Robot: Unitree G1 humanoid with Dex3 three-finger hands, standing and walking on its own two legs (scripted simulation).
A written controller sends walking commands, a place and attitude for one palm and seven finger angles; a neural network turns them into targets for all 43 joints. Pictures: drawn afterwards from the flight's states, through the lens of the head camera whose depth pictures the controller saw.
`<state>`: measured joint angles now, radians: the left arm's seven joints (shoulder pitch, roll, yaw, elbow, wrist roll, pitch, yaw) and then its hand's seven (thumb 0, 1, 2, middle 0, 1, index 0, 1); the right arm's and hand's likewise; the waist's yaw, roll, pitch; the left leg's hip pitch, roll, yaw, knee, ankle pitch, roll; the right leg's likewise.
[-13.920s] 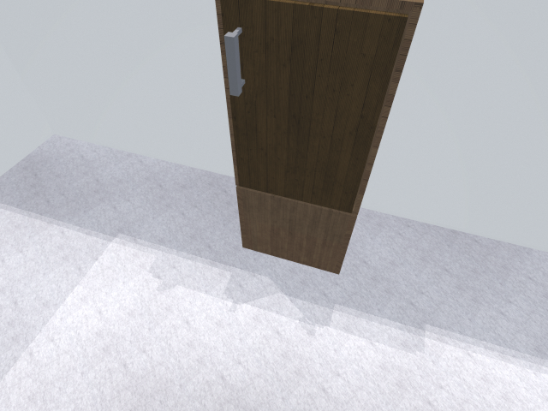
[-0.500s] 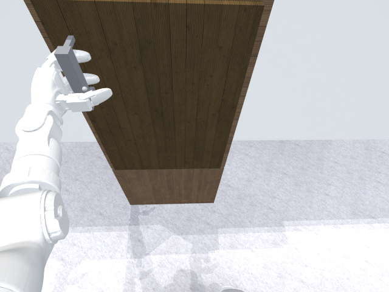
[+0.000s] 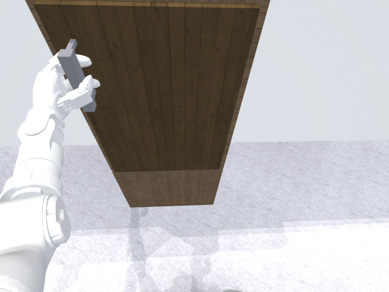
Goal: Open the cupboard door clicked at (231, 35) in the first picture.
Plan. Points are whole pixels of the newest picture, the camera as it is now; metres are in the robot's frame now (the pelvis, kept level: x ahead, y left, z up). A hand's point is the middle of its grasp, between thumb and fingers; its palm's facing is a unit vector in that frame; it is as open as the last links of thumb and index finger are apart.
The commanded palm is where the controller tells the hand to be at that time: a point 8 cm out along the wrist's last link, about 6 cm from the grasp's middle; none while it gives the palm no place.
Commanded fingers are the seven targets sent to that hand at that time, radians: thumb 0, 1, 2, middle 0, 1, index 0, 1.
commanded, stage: pull the door open along its arc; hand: left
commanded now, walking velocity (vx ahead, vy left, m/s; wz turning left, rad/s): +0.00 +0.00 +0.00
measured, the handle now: (81, 77) +0.53 +0.22 +0.14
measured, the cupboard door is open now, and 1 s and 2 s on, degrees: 0 43 40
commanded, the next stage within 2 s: open thumb and fingers to let go in 0.96 s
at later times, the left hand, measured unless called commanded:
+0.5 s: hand (91, 129) +0.38 +0.17 +0.14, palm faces +0.09 -0.99 +0.05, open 6.1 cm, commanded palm +0.32 +0.22 +0.13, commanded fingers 0.00 0.90 0.90 -0.40 -1.35 -0.40 -1.35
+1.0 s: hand (150, 195) +0.26 +0.06 +0.14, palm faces +0.33 -0.94 +0.01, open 6.2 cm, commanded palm +0.20 +0.10 +0.13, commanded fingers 0.00 0.90 0.90 -0.40 -1.35 -0.40 -1.35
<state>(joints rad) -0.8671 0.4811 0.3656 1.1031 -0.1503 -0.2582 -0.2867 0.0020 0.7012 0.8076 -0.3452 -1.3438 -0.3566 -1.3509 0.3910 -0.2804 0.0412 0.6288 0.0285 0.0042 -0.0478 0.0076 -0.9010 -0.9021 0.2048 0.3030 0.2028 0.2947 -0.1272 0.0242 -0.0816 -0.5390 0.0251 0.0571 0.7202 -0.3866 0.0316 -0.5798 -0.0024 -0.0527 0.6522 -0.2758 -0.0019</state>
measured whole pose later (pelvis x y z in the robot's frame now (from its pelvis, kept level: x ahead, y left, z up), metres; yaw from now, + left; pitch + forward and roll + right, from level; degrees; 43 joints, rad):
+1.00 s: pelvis +0.01 -0.03 +0.01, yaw +3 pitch -2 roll +0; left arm 0.25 -0.05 -0.27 -0.36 0.03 0.19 0.43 -0.01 0.67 0.73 -0.34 -1.34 -0.34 -1.33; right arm 0.13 -0.16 0.05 0.56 -0.02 0.08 0.01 0.01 -0.90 -0.90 0.20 0.30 0.20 0.29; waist 0.03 0.06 -0.05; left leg -0.19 0.02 0.00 0.58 -0.36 -0.01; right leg -0.24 0.00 -0.10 0.58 -0.30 -0.04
